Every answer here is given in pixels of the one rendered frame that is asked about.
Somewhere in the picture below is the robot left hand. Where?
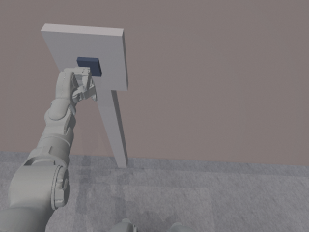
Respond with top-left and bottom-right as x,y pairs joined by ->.
55,67 -> 98,106

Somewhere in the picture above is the left robot thigh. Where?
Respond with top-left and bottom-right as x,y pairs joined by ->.
109,222 -> 138,232

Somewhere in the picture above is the left robot shin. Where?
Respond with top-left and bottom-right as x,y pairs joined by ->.
121,218 -> 132,224

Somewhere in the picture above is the button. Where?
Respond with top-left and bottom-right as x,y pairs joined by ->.
76,57 -> 102,77

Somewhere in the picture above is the robot left upper arm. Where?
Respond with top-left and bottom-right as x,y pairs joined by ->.
0,165 -> 70,232

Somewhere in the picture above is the panel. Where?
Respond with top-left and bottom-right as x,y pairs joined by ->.
41,23 -> 128,168

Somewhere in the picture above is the robot left forearm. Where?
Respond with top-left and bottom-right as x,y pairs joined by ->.
8,98 -> 76,207

